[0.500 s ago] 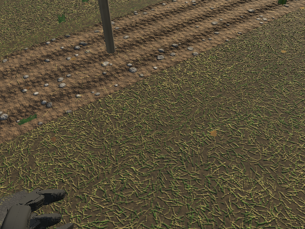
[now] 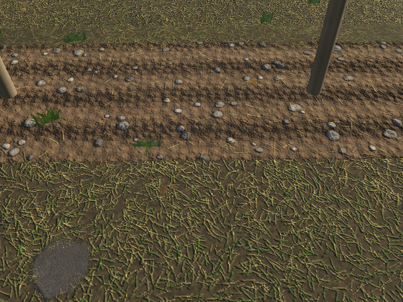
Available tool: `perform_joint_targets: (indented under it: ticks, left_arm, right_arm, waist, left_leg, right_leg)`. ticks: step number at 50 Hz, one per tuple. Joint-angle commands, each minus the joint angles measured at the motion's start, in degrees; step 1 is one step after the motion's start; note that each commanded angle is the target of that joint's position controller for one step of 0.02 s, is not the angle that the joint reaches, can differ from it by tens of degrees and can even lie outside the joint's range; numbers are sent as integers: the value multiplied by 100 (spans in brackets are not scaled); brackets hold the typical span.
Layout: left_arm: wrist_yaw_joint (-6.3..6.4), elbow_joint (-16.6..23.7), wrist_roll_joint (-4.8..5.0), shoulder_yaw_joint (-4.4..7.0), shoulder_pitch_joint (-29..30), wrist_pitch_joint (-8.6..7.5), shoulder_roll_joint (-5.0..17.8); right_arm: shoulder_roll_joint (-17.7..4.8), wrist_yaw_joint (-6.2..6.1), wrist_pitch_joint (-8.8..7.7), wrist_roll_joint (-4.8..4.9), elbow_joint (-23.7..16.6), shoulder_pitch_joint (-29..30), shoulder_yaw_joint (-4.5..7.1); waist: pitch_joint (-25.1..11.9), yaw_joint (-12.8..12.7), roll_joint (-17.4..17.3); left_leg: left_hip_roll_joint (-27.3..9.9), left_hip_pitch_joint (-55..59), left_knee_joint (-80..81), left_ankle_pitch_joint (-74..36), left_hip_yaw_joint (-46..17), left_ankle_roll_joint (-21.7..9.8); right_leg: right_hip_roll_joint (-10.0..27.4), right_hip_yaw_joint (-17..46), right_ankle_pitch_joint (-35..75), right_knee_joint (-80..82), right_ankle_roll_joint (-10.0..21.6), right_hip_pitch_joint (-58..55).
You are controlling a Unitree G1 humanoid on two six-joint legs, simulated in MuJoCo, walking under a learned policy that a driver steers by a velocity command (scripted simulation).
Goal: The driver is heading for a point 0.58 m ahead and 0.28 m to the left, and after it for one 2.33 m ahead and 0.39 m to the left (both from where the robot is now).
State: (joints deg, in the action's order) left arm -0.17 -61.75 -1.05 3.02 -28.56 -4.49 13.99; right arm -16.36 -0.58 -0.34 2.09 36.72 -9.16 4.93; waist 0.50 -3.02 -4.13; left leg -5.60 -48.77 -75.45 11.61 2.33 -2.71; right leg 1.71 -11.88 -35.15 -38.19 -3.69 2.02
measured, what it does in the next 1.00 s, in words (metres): goes down, turning left: left foot, then right foot 0.17 m lower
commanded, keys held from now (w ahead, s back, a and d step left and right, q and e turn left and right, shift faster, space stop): w+q+shift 0.62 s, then e+shift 0.38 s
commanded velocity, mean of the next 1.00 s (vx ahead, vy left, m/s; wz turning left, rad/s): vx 0.81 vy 0.00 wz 0.59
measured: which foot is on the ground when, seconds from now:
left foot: up 0.00-0.12, down 0.14-0.64, up 0.66-0.96, down 0.98-1.00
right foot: down 0.00-0.12, up 0.14-0.62, down 0.64-0.98, up 1.00-1.00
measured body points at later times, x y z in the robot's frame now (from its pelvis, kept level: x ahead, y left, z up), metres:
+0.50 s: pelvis +0.46 +0.02 +0.01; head +0.46 +0.05 +0.46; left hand +0.61 +0.36 -0.02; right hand +0.59 -0.23 -0.09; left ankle +0.28 +0.05 -0.69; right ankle +0.75 -0.07 -0.67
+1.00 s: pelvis +0.84 +0.10 -0.13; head +0.87 +0.14 +0.31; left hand +0.61 +0.24 -0.27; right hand +1.19 +0.13 -0.16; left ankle +0.90 +0.25 -0.86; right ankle +0.80 -0.05 -0.85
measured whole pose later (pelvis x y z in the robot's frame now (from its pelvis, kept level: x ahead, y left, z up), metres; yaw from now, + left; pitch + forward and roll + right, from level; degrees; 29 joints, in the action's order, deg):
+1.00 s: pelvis +0.84 +0.10 -0.13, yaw +32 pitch +2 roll -2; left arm 1.5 -54.1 1.9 2.5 -31.2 -2.4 12.5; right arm -11.1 -1.1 -5.3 -1.8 32.7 7.8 0.5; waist 3.6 -8.1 -0.6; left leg 2.8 -27.1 -25.2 -3.9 -5.7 -1.4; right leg -9.0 11.3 -23.8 -32.7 2.3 7.1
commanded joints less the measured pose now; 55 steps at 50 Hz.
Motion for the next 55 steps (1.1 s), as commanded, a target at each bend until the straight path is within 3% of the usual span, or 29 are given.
perform_joint_targets:
  ticks: [1, 4, 5, 6, 7, 8, 9, 10, 12, 15, 17, 18, 20, 26, 30, 32, 33, 34, 35, 37, 40, 43, 45, 48, 49, 50, 51, 53, 55]
  left_arm:
    - [249, 864, 37, 104, 1485, -137, 915]
    - [432, 973, 99, 280, 1030, -13, 1621]
    - [430, 1022, 46, 325, 1125, 53, 1771]
    - [367, 1181, 39, 298, 1539, 24, 1676]
    - [325, 1443, 86, 132, 1822, -112, 921]
    - [185, 1951, 113, -11, 917, -433, 570]
    - [78, 2261, 246, 68, 1732, -646, 1024]
    - [72, 2288, 377, 112, 2024, -691, 1054]
    - [90, 2016, 195, 123, 1664, -458, 876]
    - [68, 2223, 60, 213, 2041, -187, 950]
    - [-59, 2316, -87, 103, 2169, -205, 525]
    - [-130, 2450, 43, 222, 2548, -268, 707]
    - [-294, 2803, -82, 133, 3341, -318, 461]
    - [-500, 3250, 115, 204, 3831, -450, 641]
    - [-287, 2614, 382, 516, 2162, -458, 1153]
    - [-301, 1754, 329, 583, -58, -404, 1361]
    - [-392, 1534, -42, 386, -673, -361, 1338]
    - [-433, 1343, -253, 396, -582, -340, 1484]
    - [-421, 1092, -209, 551, -631, -242, 1882]
    - [-341, 1551, -150, 215, 774, -207, 871]
    - [-95, 1338, 207, -41, 1184, -340, 593]
    - [160, 1241, 112, 57, 840, -113, 930]
    - [228, 1224, 257, 162, 724, -52, 1193]
    - [225, 1342, 414, 177, 690, 47, 917]
    - [201, 1583, 329, 144, 874, 113, 752]
    - [168, 1637, 229, 26, 116, 177, 277]
    - [148, 1663, 313, -19, -621, 283, 452]
    - [197, 1815, 283, 156, -199, 556, 841]
    - [270, 1942, 259, 252, -35, 823, 793]
  right_arm:
    - [149, 249, 9, -107, -634, 84, -150]
    - [-368, 464, -62, -41, -552, -155, 78]
    - [-732, 484, -41, 13, -276, -1190, 245]
    - [-1160, 457, -16, 99, 209, -2689, 476]
    - [-1311, 347, 35, 106, 464, -2704, 496]
    - [-1135, 348, -141, -24, -95, -1829, 172]
    - [-736, 283, -284, -135, -231, -1841, 144]
    - [-857, 268, -459, -235, -163, -1640, 179]
    - [-817, 308, -610, -206, -282, -695, 154]
    - [-565, 156, -583, 32, -382, -359, 25]
    - [-916, -1, -397, -50, -280, -575, 175]
    - [-832, -117, -379, -52, -93, -1256, 164]
    - [-543, -257, -286, 103, 106, -1558, 51]
    - [-559, -320, -237, 135, 343, -1617, 13]
    - [-464, -336, -120, 71, 378, -1288, 44]
    - [-168, -143, -175, -128, 464, -1204, -75]
    - [509, -42, -302, -262, 411, -1510, -264]
    - [608, -90, -434, -12, 425, -2948, -298]
    - [226, -197, -486, 262, 258, -2959, -297]
    - [-281, -295, -373, 200, 115, -1253, -274]
    - [-180, -160, -486, -275, -517, 307, -236]
    - [272, -21, -674, -245, -556, 863, -344]
    - [30, -19, -604, -147, -494, 803, -241]
    - [-323, -71, -494, -380, -348, 430, -68]
    - [-515, -115, -452, -487, -233, -210, -14]
    - [-643, -144, -331, -573, -215, -517, -59]
    - [-288, -49, -262, -453, -296, -346, -143]
    - [37, 2, -193, -182, -316, 342, -172]
    - [-23, 6, -130, -238, -308, 930, -154]
  waist:
    - [898, 662, 738]
    - [306, 1015, 647]
    - [-205, 1567, 919]
    - [-725, 2320, 730]
    - [-200, 2053, -1272]
    - [-1172, 736, -2225]
    - [-1102, 1066, -1422]
    - [-158, 732, -333]
    - [166, 41, 709]
    - [297, -157, 750]
    - [-138, 42, 557]
    - [-94, 342, 450]
    - [130, 696, 401]
    - [350, 790, -91]
    - [-164, 126, -270]
    - [-862, -679, 647]
    - [-1030, -647, 2034]
    - [-1364, 199, 4442]
    - [-1898, 182, 4425]
    - [-1021, 112, 438]
    - [207, 547, 393]
    - [-201, 261, 1207]
    - [-377, 435, 1153]
    - [-780, 718, 779]
    - [-1283, 986, 476]
    - [-2042, 708, -618]
    - [-2726, 556, -816]
    - [-1599, 379, -196]
    - [-799, 81, -247]
  left_leg:
    - [-248, 475, 1383, -365, -153, -222]
    - [743, 2581, 2329, -429, 886, -591]
    - [972, 3920, 2295, -196, 889, -744]
    - [986, 6281, 2579, -627, 420, -1010]
    - [481, 6657, 3721, -364, -1035, -1482]
    - [-498, 7244, 4741, 1075, -4515, -2469]
    - [-849, 6933, 5844, 2273, -5481, -2479]
    - [-842, 5828, 6116, 1871, -5214, -2221]
    - [-338, 4016, 5582, 757, -4050, -1932]
    - [211, 2679, 5562, -555, -2888, -1697]
    - [446, 2238, 5062, -1851, -2323, -1475]
    - [473, 3110, 4716, -1196, -2685, -1370]
    - [711, 2960, 4573, 508, -2625, -1142]
    - [596, 2987, 3929, 1082, -3124, -859]
    - [1020, 4207, 1755, 188, -2896, -419]
    - [1318, 2820, -1440, 1904, -2027, 93]
    - [1559, 627, -3446, 3892, -2253, 123]
    - [1533, -420, -4528, 3964, -2022, 355]
    - [1447, -981, -5068, 3583, -1462, 688]
    - [695, -579, -3423, 1979, -1268, 367]
    - [98, 256, 379, 1054, -945, 192]
    - [886, 2655, 3615, -781, -416, 535]
    - [1133, 3372, 4574, -1295, -608, 519]
    - [922, 4697, 5325, -2629, -793, 174]
    - [146, 5851, 5075, -4003, -1370, -157]
    - [-1504, 6829, 4485, -6705, -2366, -969]
    - [-2420, 6801, 4338, -6574, -3055, -1634]
    - [-1672, 5679, 4838, -4448, -2300, -1389]
    - [-1313, 4254, 5475, -2674, -1723, -1179]
  right_leg:
    - [1726, 528, 5489, 2141, 621, 1006]
    - [1516, 19, 9120, 981, 457, 595]
    - [1495, 30, 9863, -353, 501, 753]
    - [1198, 143, 8854, -2468, 451, 2066]
    - [-424, 78, 1734, -5752, 234, 3564]
    - [-621, 1756, 267, -6225, 427, 4865]
    - [-500, 2252, 754, -5507, 664, 5224]
    - [-347, 2231, 1035, -4512, 777, 5046]
    - [19, 2338, 1369, -3312, 606, 3741]
    - [74, 1953, 1186, -1534, 236, 2698]
    - [-122, 1569, 3186, -1595, 277, 1988]
    - [-9, 2152, 3956, -1344, 426, 3081]
    - [-185, 1996, 5307, 35, 477, 3098]
    - [-153, 2234, 5272, 740, 439, 2433]
    - [487, 2342, 5786, 1991, 50, 956]
    - [1065, 2373, 6454, 1943, 83, -1700]
    - [1055, 2221, 8243, -298, -181, -3271]
    - [1202, 2859, 11403, -608, 88, -3782]
    - [1979, 4635, 9136, 497, 1259, -3571]
    - [2129, 5302, 5237, 1786, 2049, -1417]
    - [1132, 3779, 6385, 1767, 1517, 1004]
    - [257, 2879, 7100, 2218, 1362, 1699]
    - [408, 3149, 6847, 2208, 1323, 1323]
    - [-42, 3195, 6332, 1043, 726, 1276]
    - [-311, 3101, 5107, -147, 491, 1916]
    - [-862, 2646, 356, -1860, 253, 2715]
    - [-673, 2424, -865, -2903, 199, 3003]
    - [-116, 1872, -167, -3471, -89, 3659]
    - [118, 1677, 308, -3413, -259, 3439]
Next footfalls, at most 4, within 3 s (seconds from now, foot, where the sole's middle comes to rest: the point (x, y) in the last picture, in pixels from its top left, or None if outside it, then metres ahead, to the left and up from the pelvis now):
0.14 left None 0.32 0.06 -0.73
0.64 right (229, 236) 0.83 -0.03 -0.90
0.98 left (159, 209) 0.94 0.27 -0.90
1.34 right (225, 195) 1.02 -0.01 -0.90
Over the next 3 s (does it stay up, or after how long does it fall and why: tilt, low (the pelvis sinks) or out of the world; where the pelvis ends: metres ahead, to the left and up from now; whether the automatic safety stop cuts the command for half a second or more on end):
stays up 1.63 0.46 -0.16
